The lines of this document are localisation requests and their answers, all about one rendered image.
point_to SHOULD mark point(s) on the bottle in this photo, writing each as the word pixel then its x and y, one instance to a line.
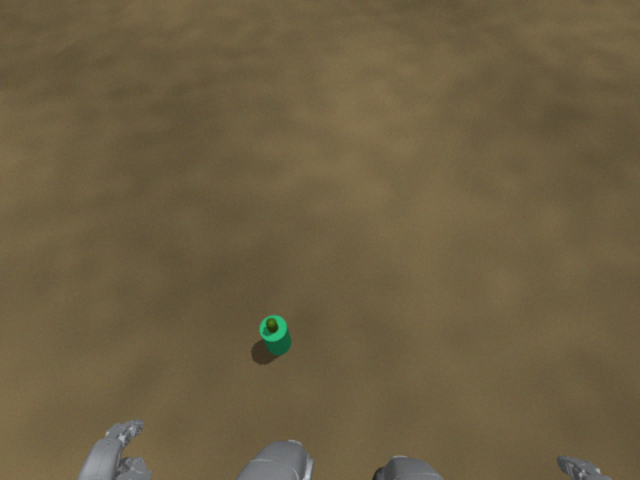
pixel 275 334

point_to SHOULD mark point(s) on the right robot hand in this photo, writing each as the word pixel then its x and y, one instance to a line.
pixel 580 470

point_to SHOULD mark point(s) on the left robot hand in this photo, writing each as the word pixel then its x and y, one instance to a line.
pixel 103 460

